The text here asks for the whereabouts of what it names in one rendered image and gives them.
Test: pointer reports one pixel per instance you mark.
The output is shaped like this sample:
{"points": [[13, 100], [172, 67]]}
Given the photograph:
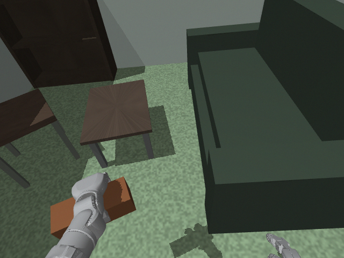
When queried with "sofa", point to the sofa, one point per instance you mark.
{"points": [[268, 99]]}

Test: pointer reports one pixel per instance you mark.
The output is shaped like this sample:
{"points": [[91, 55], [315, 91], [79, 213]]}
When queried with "carton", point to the carton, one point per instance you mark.
{"points": [[118, 202]]}

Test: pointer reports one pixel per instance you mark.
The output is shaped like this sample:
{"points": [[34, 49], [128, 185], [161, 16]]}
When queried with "bookshelf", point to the bookshelf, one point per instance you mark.
{"points": [[57, 42]]}

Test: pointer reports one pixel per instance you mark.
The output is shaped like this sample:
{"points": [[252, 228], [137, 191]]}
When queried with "chair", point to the chair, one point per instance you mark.
{"points": [[20, 116]]}

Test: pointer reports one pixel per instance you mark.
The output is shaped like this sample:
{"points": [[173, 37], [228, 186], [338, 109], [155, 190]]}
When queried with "left robot arm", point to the left robot arm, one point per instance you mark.
{"points": [[87, 226]]}

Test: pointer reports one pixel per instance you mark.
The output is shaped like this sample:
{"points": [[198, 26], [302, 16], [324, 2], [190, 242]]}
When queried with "right robot hand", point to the right robot hand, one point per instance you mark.
{"points": [[282, 246]]}

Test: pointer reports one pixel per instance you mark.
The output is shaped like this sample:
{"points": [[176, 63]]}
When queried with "coffee table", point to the coffee table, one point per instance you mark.
{"points": [[113, 112]]}

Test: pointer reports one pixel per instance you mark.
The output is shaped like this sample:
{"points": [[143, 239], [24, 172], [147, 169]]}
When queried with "left robot hand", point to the left robot hand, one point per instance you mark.
{"points": [[98, 182]]}

